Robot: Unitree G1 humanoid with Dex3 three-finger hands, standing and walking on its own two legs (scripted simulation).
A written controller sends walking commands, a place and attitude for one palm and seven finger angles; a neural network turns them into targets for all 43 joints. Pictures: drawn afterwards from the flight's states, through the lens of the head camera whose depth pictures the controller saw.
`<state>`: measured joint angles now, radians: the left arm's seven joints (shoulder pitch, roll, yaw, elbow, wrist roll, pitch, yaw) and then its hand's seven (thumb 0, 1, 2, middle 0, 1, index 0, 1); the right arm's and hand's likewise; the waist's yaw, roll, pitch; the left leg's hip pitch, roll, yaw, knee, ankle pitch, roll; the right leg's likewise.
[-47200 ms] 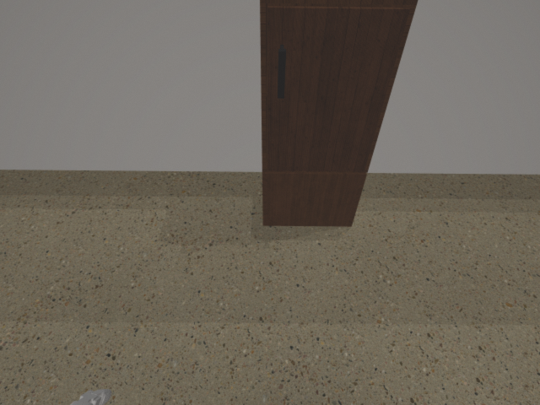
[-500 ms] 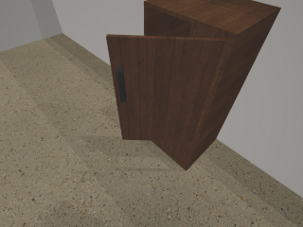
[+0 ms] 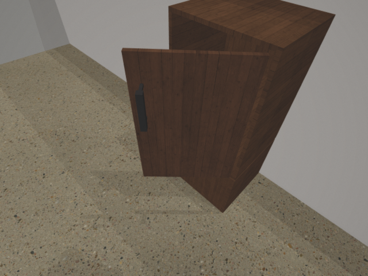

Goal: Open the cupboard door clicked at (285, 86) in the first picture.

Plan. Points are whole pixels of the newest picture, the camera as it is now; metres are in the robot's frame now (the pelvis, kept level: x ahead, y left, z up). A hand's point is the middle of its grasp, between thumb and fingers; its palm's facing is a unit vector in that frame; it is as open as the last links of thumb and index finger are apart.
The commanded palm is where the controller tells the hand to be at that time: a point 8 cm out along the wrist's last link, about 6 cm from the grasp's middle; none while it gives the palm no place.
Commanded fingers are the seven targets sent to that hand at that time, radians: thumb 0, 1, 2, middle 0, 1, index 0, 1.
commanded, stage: raise the hand with hooked fingers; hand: left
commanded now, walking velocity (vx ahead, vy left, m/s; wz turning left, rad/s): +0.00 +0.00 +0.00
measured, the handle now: (142, 108) +0.58 +0.16 +0.03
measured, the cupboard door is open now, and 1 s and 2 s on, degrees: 44 44 44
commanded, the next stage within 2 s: none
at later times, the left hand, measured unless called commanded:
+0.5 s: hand out of the picture +0.14 +0.18 -0.07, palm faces +0.17 -0.99 -0.01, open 8.8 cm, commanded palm +0.14 +0.24 -0.04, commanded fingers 0.00 0.34 0.66 -0.24 -0.66 -0.24 -0.66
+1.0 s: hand (84, 229) +0.21 +0.22 +0.00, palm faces +0.12 -0.99 -0.08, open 11.8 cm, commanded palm +0.18 +0.27 +0.00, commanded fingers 0.00 -0.24 0.41 -0.28 -1.03 -0.28 -1.03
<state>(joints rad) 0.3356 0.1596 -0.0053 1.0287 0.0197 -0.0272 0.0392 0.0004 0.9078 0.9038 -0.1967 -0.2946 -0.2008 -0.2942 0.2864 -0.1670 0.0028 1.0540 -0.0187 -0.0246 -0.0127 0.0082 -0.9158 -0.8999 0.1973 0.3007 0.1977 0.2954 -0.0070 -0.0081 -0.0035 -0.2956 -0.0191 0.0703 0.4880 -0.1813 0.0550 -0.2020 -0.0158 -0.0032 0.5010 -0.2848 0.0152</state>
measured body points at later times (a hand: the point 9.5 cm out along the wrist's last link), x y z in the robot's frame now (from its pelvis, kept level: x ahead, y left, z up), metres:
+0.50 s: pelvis +0.00 -0.04 -0.08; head +0.03 -0.01 +0.37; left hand +0.12 +0.23 -0.07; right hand +0.25 -0.27 -0.10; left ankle +0.05 +0.08 -0.74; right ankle -0.01 -0.13 -0.74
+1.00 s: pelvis -0.01 -0.03 -0.07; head +0.04 -0.02 +0.38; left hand +0.20 +0.27 +0.01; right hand +0.12 -0.29 -0.16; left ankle +0.05 +0.08 -0.74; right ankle -0.01 -0.13 -0.74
